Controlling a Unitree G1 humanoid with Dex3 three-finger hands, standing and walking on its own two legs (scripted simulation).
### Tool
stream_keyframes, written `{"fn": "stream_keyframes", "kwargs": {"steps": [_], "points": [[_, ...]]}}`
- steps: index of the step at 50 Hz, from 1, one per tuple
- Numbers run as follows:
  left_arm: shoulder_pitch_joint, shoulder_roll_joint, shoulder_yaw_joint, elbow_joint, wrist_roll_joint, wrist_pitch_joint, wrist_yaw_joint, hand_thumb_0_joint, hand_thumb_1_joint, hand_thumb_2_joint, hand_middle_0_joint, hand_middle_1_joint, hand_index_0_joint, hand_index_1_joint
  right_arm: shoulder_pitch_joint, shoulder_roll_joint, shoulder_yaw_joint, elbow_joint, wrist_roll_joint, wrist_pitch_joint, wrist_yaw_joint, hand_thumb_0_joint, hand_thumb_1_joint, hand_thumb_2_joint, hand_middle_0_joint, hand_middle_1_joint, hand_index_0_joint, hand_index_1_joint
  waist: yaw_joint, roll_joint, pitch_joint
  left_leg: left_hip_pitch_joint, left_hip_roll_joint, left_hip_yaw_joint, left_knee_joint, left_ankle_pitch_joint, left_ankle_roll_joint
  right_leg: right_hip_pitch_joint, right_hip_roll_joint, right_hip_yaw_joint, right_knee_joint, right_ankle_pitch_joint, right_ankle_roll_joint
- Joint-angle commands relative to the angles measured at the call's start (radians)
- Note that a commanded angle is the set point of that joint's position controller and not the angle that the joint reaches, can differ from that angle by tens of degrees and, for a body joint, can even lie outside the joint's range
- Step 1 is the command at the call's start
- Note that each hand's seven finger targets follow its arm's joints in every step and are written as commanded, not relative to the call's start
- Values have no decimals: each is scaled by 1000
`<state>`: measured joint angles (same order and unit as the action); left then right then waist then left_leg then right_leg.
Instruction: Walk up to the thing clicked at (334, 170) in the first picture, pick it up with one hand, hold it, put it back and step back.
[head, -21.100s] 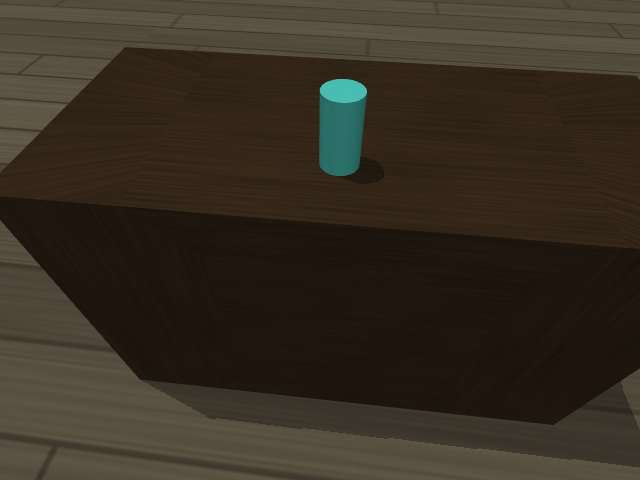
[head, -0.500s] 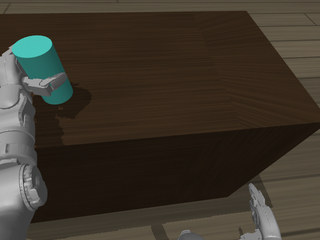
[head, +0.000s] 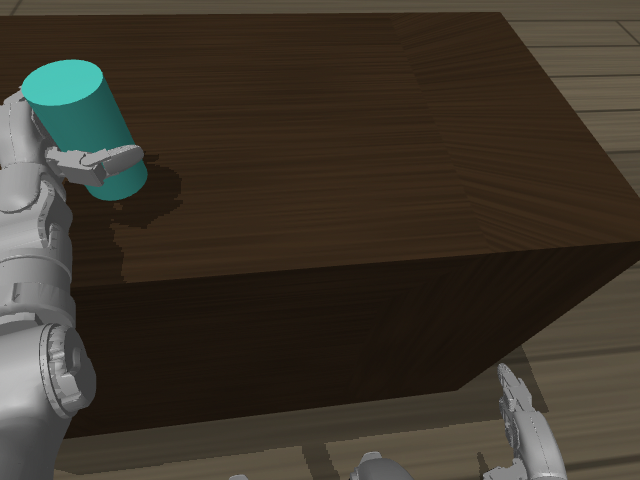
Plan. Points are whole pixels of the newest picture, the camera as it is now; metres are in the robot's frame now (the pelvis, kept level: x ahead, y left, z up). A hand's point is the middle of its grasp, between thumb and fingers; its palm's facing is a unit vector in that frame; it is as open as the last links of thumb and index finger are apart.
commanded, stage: open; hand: left
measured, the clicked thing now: (94, 136) +0.50 +0.22 +0.14
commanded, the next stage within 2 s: withdraw in 0.20 s
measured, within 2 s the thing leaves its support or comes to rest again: neither
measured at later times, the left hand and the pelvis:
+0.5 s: hand (69, 114) +0.50 +0.24 +0.17, palm faces +0.26 -0.96 +0.01, open 17.0 cm; pelvis +0.01 +0.00 +0.00, yaw +0 degrees
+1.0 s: hand out of the picture +0.46 +0.31 +0.24, palm faces +0.31 -0.92 -0.24, open 17.6 cm; pelvis +0.02 +0.00 +0.02, yaw +1 degrees
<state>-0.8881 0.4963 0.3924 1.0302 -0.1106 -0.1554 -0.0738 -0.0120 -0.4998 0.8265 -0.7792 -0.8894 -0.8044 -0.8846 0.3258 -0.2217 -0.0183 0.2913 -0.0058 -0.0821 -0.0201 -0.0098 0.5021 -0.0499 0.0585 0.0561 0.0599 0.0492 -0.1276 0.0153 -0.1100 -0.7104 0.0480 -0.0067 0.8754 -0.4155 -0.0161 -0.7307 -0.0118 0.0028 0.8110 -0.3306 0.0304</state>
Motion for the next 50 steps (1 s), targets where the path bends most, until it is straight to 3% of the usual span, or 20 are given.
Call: {"fn": "stream_keyframes", "kwargs": {"steps": [1,7,15,17,19,20,21,22,24,27,30,32,34,41,42,44,46,47,49,50], "points": [[-459,251,35,-228,-5,-67,0,0,-611,300,-637,-557,-657,-548,1,-142,-76,-191,4,-43,-11,0,501,-53,51,51,50,51,-10,64,-447,211,-22,8,-100,306,20,236,23,-29,-67,249,-39],[-460,273,56,-248,-1,-73,6,0,-611,237,-494,-425,-505,-424,-7,-133,-73,-170,3,-34,-13,0,498,-57,52,51,51,51,-3,68,-445,199,-27,14,-93,321,24,254,20,-21,-64,279,-36],[-464,237,25,-253,2,-68,3,0,-611,94,-264,-202,-272,-202,-47,-114,-59,-179,8,-28,-16,0,503,-58,52,51,51,51,-3,75,-431,204,-28,15,-96,298,25,248,20,-20,-74,254,-37],[-484,324,69,-299,8,-71,15,0,-611,101,-143,-160,-160,-151,-47,-169,-107,-215,7,-29,-23,0,527,-52,52,51,51,51,1,98,-486,230,-29,17,-98,326,21,286,20,-20,-71,280,-37],[-508,327,70,-327,18,-64,28,0,-611,58,-75,-91,-92,-81,-50,-148,-84,-263,9,-27,-23,0,530,-51,52,51,52,51,9,72,-513,233,-33,18,-101,342,24,332,19,-18,-73,307,-34],[-510,352,87,-340,16,-63,30,0,-611,48,-68,-86,-85,-75,-13,-178,-118,-270,11,-27,-27,0,528,-51,52,51,52,51,-1,76,-524,266,-28,16,-105,373,18,332,22,-23,-70,323,-37],[-517,368,89,-375,19,-59,35,0,-611,51,-60,-76,-76,-66,-15,-157,-96,-280,15,-26,-26,0,529,-51,52,51,51,51,16,100,-531,273,-32,18,-108,383,17,353,21,-22,-75,328,-37],[-514,343,72,-342,18,-48,28,0,-611,51,-60,-83,-78,-71,31,-147,-94,-241,14,-21,-26,0,523,-53,52,50,52,50,2,105,-512,275,-32,18,-108,400,16,343,22,-21,-78,344,-36],[-514,384,89,-374,14,-29,20,0,-611,44,-61,-75,-78,-64,36,-164,-115,-233,24,-25,-28,0,525,-53,52,51,51,51,11,129,-520,318,-29,17,-118,438,10,342,22,-23,-85,361,-39],[-493,328,33,-342,18,35,-7,0,-611,35,-65,-59,-79,-51,18,-119,-67,-199,34,-30,-20,0,525,-53,52,51,51,51,22,153,-432,328,-25,14,-142,434,5,302,27,-30,-109,326,-46],[-472,410,76,-311,10,91,-31,0,-611,6,-67,-54,-87,-39,-10,-166,-109,-177,44,-40,-27,0,533,-50,52,51,51,50,41,141,-404,312,-28,19,-162,416,6,343,24,-30,-128,324,-44],[-487,383,44,-305,9,127,-57,0,-611,12,-64,-46,-84,-32,-3,-136,-79,-145,47,-46,-27,0,543,-48,52,51,51,51,43,135,-360,310,-27,19,-177,408,7,339,26,-34,-144,311,-45],[-486,422,74,-302,-1,156,-71,0,-611,0,-64,-42,-87,-25,-50,-148,-81,-159,55,-57,-33,0,545,-47,52,51,51,51,57,99,-346,296,-28,16,-200,372,12,360,26,-37,-162,280,-43],[-447,326,-6,-302,-25,245,-151,0,-611,48,-71,-43,-66,-52,-19,-132,-47,-55,58,-80,-42,0,552,-57,49,53,50,53,55,92,-325,383,-26,12,-235,420,11,337,27,-49,-188,305,-44],[-401,454,-25,-301,86,211,-106,0,-597,34,-69,-61,-74,-60,-40,-157,-52,-80,52,-80,-25,0,562,-54,50,53,50,53,77,75,-252,351,-36,24,-249,411,1,336,20,-58,-198,311,-39],[-422,442,-5,-345,76,187,-90,0,-577,26,-67,-71,-79,-62,3,-139,-46,-12,51,-68,-15,0,565,-51,51,53,51,53,75,88,-286,371,-42,30,-254,390,6,374,15,-52,-208,314,-37],[-442,493,17,-425,91,173,-81,0,-565,19,-63,-75,-79,-62,-34,-183,-97,-68,54,-76,-13,0,564,-50,51,53,51,53,78,82,-353,448,-34,23,-260,417,4,392,16,-58,-211,320,-36],[-470,544,49,-441,101,164,-70,0,-575,24,-70,-87,-87,-72,10,-165,-73,-40,50,-72,-10,0,557,-53,51,53,51,53,76,86,-360,442,-38,25,-259,449,6,416,14,-57,-217,358,-34],[-357,576,91,-374,113,151,-48,0,-608,30,-76,-52,-71,-58,-7,-126,-36,-9,54,-68,-4,0,519,-68,52,54,52,54,101,41,-320,401,-44,29,-272,443,13,463,6,-53,-221,372,-30],[-400,585,93,-463,109,134,-41,0,-588,24,-72,-53,-69,-56,-25,-130,-49,-7,54,-68,-4,0,527,-64,53,54,53,54,111,73,-319,399,-47,34,-273,443,13,468,1,-48,-225,370,-30]]}}
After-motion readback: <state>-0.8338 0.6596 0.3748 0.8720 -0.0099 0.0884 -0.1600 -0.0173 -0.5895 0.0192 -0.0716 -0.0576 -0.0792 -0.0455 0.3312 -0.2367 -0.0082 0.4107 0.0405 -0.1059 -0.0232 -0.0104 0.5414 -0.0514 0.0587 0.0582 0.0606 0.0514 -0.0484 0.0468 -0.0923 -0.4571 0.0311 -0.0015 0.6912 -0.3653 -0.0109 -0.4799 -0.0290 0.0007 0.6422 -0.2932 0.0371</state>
